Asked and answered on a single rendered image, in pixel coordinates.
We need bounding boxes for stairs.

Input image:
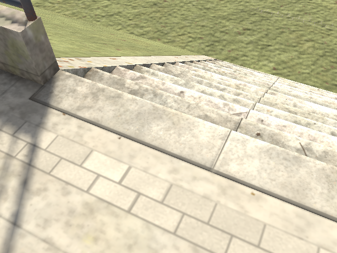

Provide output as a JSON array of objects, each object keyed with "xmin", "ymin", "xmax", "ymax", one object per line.
[{"xmin": 83, "ymin": 59, "xmax": 337, "ymax": 167}]

